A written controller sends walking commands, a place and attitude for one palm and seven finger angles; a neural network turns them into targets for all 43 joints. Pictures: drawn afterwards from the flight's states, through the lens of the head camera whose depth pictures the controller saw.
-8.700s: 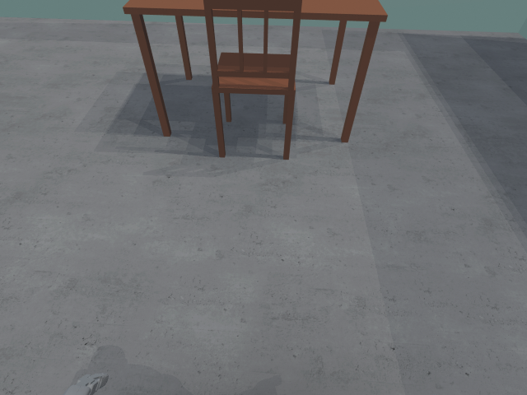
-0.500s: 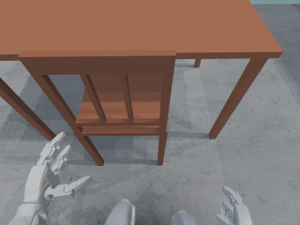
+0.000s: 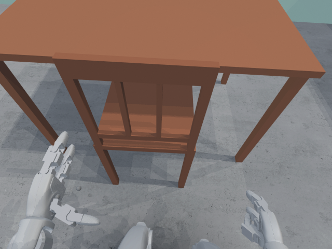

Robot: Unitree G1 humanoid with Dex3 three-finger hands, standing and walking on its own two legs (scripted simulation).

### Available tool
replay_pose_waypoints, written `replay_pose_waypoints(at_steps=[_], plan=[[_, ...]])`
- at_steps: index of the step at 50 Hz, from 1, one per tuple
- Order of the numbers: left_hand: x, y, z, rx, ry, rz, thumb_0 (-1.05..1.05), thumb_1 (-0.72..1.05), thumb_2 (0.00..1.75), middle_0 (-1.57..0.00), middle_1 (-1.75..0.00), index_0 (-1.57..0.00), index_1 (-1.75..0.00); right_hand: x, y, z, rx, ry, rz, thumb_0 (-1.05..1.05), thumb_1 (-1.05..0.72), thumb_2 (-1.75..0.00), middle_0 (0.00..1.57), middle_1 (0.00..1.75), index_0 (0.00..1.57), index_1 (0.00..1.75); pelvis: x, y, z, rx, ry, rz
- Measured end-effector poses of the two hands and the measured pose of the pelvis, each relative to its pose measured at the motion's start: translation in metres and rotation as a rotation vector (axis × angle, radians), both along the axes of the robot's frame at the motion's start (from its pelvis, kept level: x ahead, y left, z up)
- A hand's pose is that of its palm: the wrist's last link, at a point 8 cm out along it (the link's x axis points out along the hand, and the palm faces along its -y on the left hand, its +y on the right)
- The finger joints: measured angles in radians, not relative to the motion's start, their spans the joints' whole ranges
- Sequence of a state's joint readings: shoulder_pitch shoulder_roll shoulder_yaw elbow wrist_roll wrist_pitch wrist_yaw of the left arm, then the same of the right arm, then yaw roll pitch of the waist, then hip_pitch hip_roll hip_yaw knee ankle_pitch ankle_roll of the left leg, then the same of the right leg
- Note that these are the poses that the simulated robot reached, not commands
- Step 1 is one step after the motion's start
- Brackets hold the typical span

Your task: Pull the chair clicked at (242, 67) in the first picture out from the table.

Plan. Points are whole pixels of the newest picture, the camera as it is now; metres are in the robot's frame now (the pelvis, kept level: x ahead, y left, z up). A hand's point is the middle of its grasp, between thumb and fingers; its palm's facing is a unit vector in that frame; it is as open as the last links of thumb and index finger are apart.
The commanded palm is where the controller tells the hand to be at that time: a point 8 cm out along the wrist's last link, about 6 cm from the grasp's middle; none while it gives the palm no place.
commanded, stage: raise the hand toward the chair's back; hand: left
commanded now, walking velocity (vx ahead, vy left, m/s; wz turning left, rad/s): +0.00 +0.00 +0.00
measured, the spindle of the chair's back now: (124, 110) +0.50 +0.17 -0.02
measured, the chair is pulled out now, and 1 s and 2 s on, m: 0.00 0.00 0.00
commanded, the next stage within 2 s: aim the fingers beside a spindle in 0.76 s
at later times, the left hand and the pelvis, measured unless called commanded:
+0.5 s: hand (79, 185) +0.24 +0.20 +0.06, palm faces +0.03 -1.00 -0.05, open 16.9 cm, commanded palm +0.22 +0.26 +0.06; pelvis +0.00 +0.00 +0.01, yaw -1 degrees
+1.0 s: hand (91, 176) +0.26 +0.19 +0.04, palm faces +0.03 -1.00 -0.05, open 16.9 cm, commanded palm +0.25 +0.24 +0.05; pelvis +0.01 -0.02 +0.00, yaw +0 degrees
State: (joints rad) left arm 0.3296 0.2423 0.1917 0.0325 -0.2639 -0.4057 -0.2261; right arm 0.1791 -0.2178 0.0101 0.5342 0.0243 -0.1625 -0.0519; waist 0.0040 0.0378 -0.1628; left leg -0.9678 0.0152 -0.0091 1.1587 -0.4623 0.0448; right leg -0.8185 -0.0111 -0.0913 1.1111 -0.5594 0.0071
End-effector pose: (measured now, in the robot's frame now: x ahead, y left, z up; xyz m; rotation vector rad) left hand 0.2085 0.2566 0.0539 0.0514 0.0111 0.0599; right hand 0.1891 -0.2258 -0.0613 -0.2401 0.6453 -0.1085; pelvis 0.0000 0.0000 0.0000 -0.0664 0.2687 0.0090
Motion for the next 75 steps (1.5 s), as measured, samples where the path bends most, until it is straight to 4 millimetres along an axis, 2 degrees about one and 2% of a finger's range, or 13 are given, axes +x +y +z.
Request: replay_pose_waypoints(at_steps=[3, 5, 13, 19, 22, 28, 36, 44, 49, 54, 62, 69, 75], plan=[[-0.002, -0.001, -0.017, -0.029, 0.090, -0.034, -0.01, -0.46, 0.32, -0.06, -0.08, -0.06, -0.08, -0.005, 0.004, 0.000, 0.000, 0.009, 0.008, 0.01, -0.91, -0.89, 0.20, 0.30, 0.20, 0.30, -0.003, 0.002, 0.000, -0.003, -0.005, 0.000], [-0.004, -0.002, -0.019, -0.036, 0.104, -0.045, -0.01, -0.48, 0.31, -0.06, -0.08, -0.06, -0.08, -0.010, 0.005, 0.001, -0.008, 0.019, 0.006, 0.01, -0.91, -0.89, 0.20, 0.30, 0.20, 0.30, -0.004, 0.003, 0.002, -0.005, -0.010, -0.001], [0.002, 0.011, 0.016, 0.025, -0.071, 0.004, -0.02, -0.50, 0.31, -0.06, -0.08, -0.06, -0.08, -0.033, -0.002, -0.003, -0.030, 0.075, -0.006, 0.02, -0.90, -0.89, 0.20, 0.30, 0.20, 0.30, -0.006, 0.004, 0.004, -0.008, -0.019, 0.002], [0.009, 0.008, -0.006, -0.015, 0.074, -0.041, -0.01, -0.50, 0.30, -0.06, -0.08, -0.06, -0.08, -0.043, -0.010, -0.004, -0.026, 0.096, -0.045, 0.02, -0.90, -0.89, 0.20, 0.30, 0.20, 0.30, -0.006, 0.004, 0.006, -0.005, -0.021, -0.003], [0.007, 0.000, -0.006, -0.019, 0.095, -0.055, -0.02, -0.50, 0.30, -0.06, -0.08, -0.06, -0.08, -0.045, -0.015, 0.000, -0.033, 0.090, -0.061, 0.02, -0.91, -0.89, 0.20, 0.30, 0.20, 0.30, -0.004, 0.003, 0.009, -0.001, -0.021, -0.009], [0.010, 0.001, 0.013, 0.014, -0.039, 0.003, -0.02, -0.50, 0.30, -0.06, -0.08, -0.06, -0.08, -0.040, -0.021, 0.000, -0.045, 0.087, -0.047, 0.02, -0.91, -0.89, 0.20, 0.30, 0.20, 0.30, 0.000, -0.001, 0.008, 0.003, -0.016, -0.006], [0.016, -0.008, -0.007, -0.012, 0.080, -0.041, -0.02, -0.50, 0.30, -0.06, -0.08, -0.06, -0.08, -0.026, -0.023, -0.004, -0.022, 0.081, -0.042, 0.02, -0.91, -0.89, 0.20, 0.30, 0.20, 0.30, 0.004, -0.007, 0.007, 0.006, -0.007, -0.005], [0.021, -0.010, 0.009, 0.009, -0.011, 0.002, -0.02, -0.50, 0.30, -0.06, -0.08, -0.07, -0.08, -0.014, -0.025, -0.004, -0.020, 0.068, -0.027, 0.02, -0.91, -0.89, 0.20, 0.30, 0.20, 0.30, 0.011, -0.013, 0.007, 0.011, 0.001, -0.003], [0.030, -0.012, -0.003, 0.002, 0.037, -0.017, -0.02, -0.50, 0.30, -0.06, -0.08, -0.06, -0.08, -0.010, -0.029, -0.010, -0.015, 0.082, -0.023, 0.01, -0.91, -0.89, 0.20, 0.30, 0.20, 0.30, 0.012, -0.016, 0.004, 0.013, 0.012, -0.002], [0.038, -0.022, -0.014, -0.020, 0.073, -0.047, -0.02, -0.50, 0.30, -0.06, -0.08, -0.06, -0.08, -0.012, -0.034, -0.013, -0.026, 0.096, -0.035, 0.02, -0.91, -0.89, 0.20, 0.30, 0.20, 0.30, 0.014, -0.018, 0.003, 0.016, 0.021, -0.006], [0.050, -0.022, -0.003, 0.001, -0.010, -0.024, -0.02, -0.50, 0.30, -0.06, -0.08, -0.06, -0.08, -0.020, -0.040, -0.018, -0.022, 0.132, -0.057, 0.02, -0.91, -0.89, 0.20, 0.30, 0.20, 0.30, 0.015, -0.020, 0.001, 0.021, 0.030, -0.014], [0.049, -0.028, -0.023, -0.023, 0.063, -0.041, -0.02, -0.50, 0.30, -0.06, -0.08, -0.06, -0.08, -0.026, -0.041, -0.024, -0.023, 0.147, -0.060, 0.02, -0.91, -0.89, 0.20, 0.30, 0.20, 0.30, 0.012, -0.018, -0.002, 0.020, 0.038, -0.015], [0.059, -0.034, -0.020, -0.016, -0.022, -0.041, -0.02, -0.50, 0.30, -0.06, -0.08, -0.06, -0.08, -0.032, -0.041, -0.030, -0.035, 0.164, -0.055, 0.01, -0.91, -0.89, 0.20, 0.30, 0.20, 0.30, 0.006, -0.018, -0.008, 0.018, 0.046, -0.016]])
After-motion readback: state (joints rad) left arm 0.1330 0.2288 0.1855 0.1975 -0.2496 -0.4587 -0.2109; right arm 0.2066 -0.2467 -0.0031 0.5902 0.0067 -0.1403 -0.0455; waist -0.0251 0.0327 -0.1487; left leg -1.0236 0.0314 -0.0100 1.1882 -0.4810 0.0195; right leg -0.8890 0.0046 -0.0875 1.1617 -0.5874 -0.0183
